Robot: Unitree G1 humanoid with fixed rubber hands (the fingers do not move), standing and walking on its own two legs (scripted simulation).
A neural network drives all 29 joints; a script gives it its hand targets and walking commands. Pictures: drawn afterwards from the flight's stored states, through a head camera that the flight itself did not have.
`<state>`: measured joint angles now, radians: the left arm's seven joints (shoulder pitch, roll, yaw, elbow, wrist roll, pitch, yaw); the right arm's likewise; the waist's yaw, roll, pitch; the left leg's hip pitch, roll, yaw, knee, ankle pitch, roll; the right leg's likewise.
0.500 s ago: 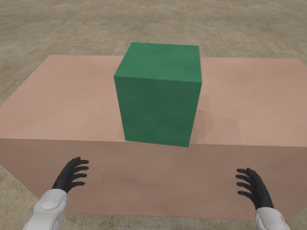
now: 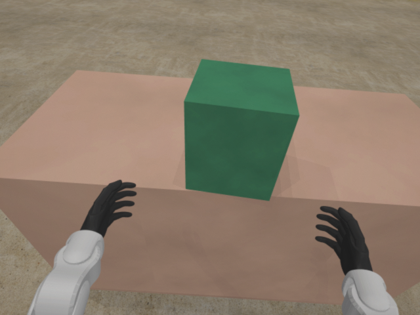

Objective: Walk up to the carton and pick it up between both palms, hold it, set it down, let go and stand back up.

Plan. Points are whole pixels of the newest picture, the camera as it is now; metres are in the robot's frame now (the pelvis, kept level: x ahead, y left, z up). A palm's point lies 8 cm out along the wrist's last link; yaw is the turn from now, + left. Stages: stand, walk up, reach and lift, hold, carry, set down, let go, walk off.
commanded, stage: reach and lift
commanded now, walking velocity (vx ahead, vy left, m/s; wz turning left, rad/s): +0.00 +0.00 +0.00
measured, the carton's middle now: (235, 130) +0.51 -0.04 +0.11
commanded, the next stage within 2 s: none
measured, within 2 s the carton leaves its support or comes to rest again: neither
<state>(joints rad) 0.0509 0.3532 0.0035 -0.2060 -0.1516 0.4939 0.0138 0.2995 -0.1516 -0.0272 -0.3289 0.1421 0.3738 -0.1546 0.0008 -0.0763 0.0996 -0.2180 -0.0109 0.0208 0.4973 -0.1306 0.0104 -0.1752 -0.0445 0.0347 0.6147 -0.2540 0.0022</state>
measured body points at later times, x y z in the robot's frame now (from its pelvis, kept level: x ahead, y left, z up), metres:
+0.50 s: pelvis -0.02 -0.02 +0.00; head -0.05 +0.00 +0.45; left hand +0.34 +0.19 +0.15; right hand +0.28 -0.21 +0.14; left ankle +0.11 +0.11 -0.72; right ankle +0.03 -0.14 -0.73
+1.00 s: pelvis +0.02 +0.00 +0.01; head +0.01 +0.04 +0.45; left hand +0.41 +0.21 +0.15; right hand +0.38 -0.19 +0.16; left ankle +0.11 +0.11 -0.73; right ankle +0.03 -0.14 -0.73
